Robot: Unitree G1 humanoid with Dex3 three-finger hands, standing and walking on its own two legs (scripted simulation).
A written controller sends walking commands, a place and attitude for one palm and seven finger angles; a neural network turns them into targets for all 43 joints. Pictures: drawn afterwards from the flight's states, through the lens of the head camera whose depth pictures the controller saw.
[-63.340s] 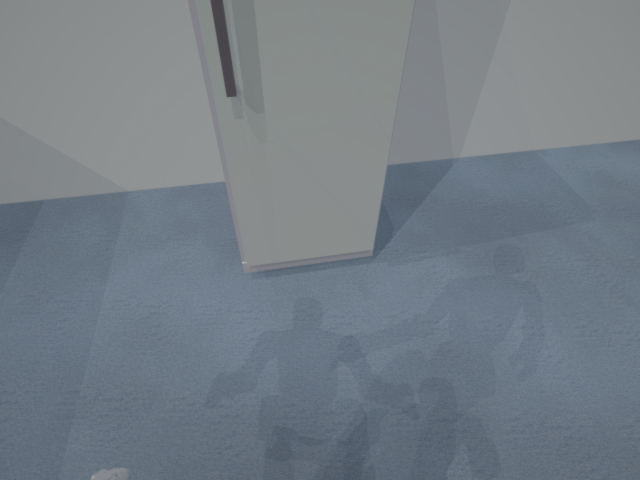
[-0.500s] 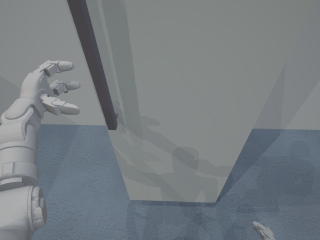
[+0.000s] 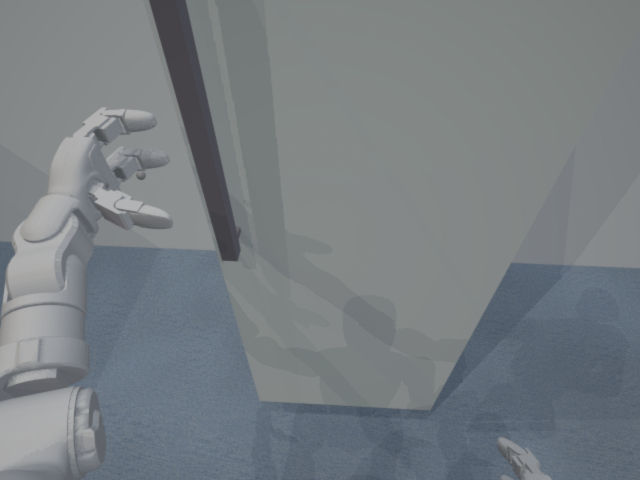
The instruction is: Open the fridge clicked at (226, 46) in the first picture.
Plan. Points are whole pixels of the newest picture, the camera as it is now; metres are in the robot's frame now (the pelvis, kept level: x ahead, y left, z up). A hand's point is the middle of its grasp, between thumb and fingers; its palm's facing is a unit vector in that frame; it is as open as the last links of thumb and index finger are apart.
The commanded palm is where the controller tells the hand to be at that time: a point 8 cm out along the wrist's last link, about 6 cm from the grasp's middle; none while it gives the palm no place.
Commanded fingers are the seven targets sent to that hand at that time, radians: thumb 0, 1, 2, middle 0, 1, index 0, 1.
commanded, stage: move the hooked fingers beside the handle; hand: left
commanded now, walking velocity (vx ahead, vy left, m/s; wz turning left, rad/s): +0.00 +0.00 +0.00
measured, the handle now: (200, 101) +0.45 +0.15 +0.27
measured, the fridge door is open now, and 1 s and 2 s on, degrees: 0 0 0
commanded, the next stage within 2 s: none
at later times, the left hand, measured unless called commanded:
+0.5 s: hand (140, 173) +0.39 +0.22 +0.21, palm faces +0.04 -1.00 -0.04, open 14.0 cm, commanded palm +0.37 +0.27 +0.21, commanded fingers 0.00 -0.50 0.30 -0.30 -1.20 -0.30 -1.20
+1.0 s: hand (139, 184) +0.40 +0.23 +0.19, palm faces +0.04 -1.00 -0.04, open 14.0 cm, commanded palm +0.37 +0.27 +0.21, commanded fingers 0.00 -0.50 0.30 -0.30 -1.20 -0.30 -1.20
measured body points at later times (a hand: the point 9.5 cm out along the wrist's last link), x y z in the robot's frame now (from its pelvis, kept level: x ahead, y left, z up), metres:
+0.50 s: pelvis -0.01 -0.01 +0.00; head -0.02 -0.02 +0.45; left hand +0.38 +0.28 +0.22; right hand +0.13 -0.26 -0.09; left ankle +0.01 +0.11 -0.74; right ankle -0.03 -0.12 -0.74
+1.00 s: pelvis -0.01 +0.00 +0.00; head -0.01 -0.02 +0.45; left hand +0.39 +0.28 +0.20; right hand +0.11 -0.27 -0.10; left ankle +0.01 +0.11 -0.74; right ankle -0.03 -0.12 -0.74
